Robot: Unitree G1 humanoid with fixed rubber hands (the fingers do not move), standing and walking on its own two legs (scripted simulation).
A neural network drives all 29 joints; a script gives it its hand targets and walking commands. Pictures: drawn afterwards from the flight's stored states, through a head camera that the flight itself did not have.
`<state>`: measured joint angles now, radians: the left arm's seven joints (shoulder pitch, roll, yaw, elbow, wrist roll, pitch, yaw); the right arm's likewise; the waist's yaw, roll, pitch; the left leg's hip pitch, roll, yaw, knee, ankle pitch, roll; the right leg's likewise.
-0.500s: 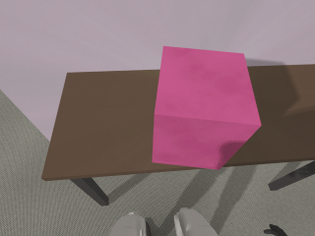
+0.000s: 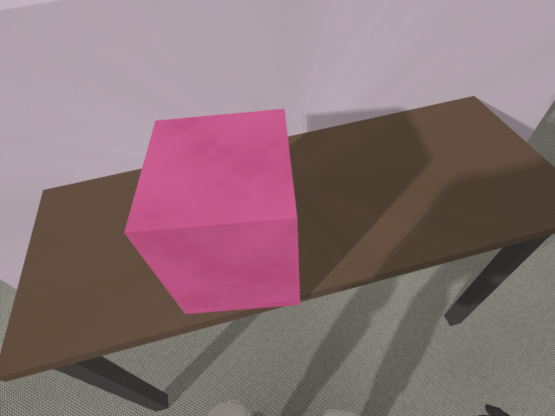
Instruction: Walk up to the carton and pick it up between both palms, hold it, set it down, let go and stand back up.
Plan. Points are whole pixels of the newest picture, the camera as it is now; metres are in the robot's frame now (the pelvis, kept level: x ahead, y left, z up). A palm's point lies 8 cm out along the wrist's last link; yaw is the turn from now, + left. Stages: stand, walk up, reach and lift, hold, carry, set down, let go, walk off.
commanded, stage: walk up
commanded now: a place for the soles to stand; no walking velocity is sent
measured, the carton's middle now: (231, 217) +0.41 +0.10 +0.04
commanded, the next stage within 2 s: none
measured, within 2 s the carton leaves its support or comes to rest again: neither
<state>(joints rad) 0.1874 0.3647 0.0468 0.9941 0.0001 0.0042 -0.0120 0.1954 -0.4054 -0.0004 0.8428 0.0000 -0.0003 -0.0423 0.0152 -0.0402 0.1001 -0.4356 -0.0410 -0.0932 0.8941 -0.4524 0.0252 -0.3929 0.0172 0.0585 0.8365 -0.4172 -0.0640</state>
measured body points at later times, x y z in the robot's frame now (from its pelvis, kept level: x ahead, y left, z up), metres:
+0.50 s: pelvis +0.05 +0.04 -0.01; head +0.09 +0.08 +0.44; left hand +0.10 +0.35 -0.15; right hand +0.20 -0.26 -0.09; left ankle +0.05 +0.15 -0.71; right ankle +0.02 -0.06 -0.69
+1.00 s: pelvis +0.05 -0.01 +0.00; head +0.07 -0.02 +0.45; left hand +0.08 +0.32 -0.11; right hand +0.21 -0.29 -0.12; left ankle +0.03 +0.15 -0.69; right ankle +0.05 -0.08 -0.71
